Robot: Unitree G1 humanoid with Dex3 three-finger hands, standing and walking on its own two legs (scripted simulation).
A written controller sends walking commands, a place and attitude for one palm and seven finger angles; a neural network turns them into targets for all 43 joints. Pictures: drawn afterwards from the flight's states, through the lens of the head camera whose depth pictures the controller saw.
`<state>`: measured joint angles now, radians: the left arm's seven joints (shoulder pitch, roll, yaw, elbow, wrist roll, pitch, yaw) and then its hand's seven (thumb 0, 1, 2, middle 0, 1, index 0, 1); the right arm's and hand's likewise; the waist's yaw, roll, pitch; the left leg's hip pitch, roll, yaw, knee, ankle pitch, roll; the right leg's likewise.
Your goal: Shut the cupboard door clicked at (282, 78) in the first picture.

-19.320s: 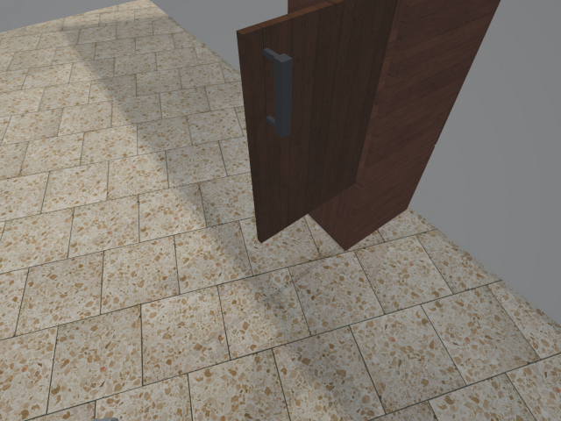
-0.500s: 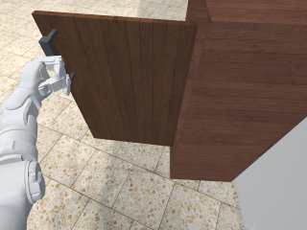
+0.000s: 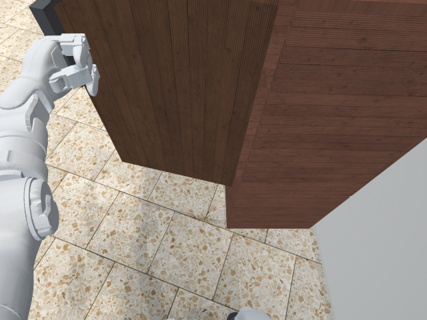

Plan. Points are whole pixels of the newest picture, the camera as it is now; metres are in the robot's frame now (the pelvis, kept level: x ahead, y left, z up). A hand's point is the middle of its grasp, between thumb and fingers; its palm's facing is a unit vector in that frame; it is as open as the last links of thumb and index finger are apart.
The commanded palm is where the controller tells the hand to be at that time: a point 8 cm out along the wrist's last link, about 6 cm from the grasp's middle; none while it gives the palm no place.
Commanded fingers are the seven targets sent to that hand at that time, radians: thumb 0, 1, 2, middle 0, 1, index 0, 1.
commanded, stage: push the door shut along its arc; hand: left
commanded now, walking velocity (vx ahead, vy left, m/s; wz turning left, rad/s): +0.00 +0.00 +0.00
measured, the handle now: (68, 42) +0.59 +0.22 +0.16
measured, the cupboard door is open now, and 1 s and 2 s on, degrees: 76 68 61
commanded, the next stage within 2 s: pull the fist back off the door in 0.92 s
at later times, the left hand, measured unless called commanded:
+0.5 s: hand (119, 50) +0.55 +0.13 +0.17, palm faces -0.33 -0.94 +0.03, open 3.1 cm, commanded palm +0.56 +0.19 +0.16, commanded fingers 0.00 0.90 0.90 -1.30 -1.50 -1.30 -1.50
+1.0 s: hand (131, 44) +0.57 +0.11 +0.16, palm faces -0.37 -0.93 +0.00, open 3.2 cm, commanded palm +0.61 +0.13 +0.16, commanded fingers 0.00 0.90 0.90 -1.30 -1.50 -1.30 -1.50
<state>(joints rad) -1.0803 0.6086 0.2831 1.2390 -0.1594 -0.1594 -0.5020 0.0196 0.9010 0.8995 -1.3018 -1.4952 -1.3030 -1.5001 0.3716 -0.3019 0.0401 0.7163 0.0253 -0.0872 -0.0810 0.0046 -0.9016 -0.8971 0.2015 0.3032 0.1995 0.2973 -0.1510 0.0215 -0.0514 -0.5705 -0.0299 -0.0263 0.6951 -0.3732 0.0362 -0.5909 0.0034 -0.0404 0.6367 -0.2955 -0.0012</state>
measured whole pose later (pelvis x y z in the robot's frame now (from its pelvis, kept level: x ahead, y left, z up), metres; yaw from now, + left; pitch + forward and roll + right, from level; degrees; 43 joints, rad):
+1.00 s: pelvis +0.00 -0.01 -0.02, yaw -1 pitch +21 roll -2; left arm -1.44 0.71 0.20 1.42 -0.11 -0.11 -0.55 0.00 0.98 0.99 -1.30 -1.50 -1.29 -1.50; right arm 0.37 -0.31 0.05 0.77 0.01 -0.05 -0.08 0.00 -0.90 -0.90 0.20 0.30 0.20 0.30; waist -0.25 0.03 -0.05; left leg -0.79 0.00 -0.03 0.86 -0.44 0.02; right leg -0.81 0.04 -0.05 0.77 -0.34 -0.02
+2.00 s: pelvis +0.00 -0.01 +0.00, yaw +0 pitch +10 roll -1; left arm -1.02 0.28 0.24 1.14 -0.08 -0.16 -0.04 0.02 0.90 0.90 -1.30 -1.50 -1.30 -1.50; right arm 0.30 -0.26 0.02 0.66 0.02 -0.05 -0.01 0.00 -0.91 -0.90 0.20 0.30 0.20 0.30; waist -0.11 0.04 -0.08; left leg -0.48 -0.02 -0.02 0.66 -0.36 0.02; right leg -0.51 0.02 -0.03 0.61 -0.29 -0.01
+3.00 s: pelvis +0.00 -0.02 +0.03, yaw +0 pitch -3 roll +0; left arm 0.18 0.30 0.23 -0.18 -0.07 -0.06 0.07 0.02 0.89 0.90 -0.75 -0.88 -0.74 -0.89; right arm 0.18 -0.21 0.06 0.63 0.01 -0.03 -0.07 0.01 -0.90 -0.90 0.20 0.30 0.20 0.30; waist 0.06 0.09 0.00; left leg -0.06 -0.03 -0.03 0.39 -0.26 0.02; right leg -0.11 0.01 -0.04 0.39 -0.22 -0.02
